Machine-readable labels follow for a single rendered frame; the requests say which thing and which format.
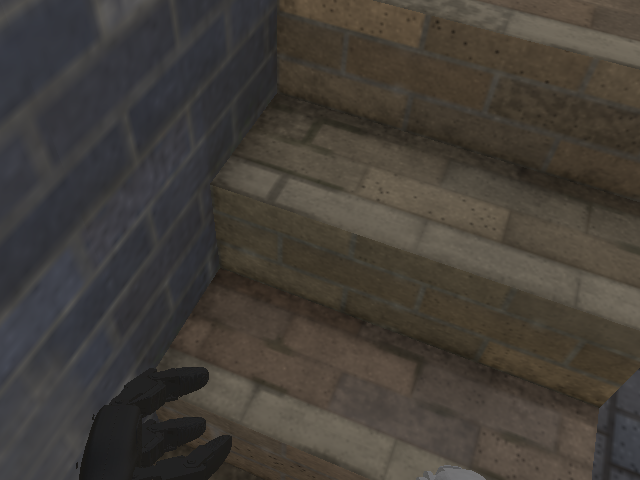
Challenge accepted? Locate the robot right shin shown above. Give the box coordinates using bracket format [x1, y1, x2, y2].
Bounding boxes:
[435, 465, 462, 475]

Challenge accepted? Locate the left robot hand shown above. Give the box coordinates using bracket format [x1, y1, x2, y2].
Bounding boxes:
[76, 367, 232, 480]

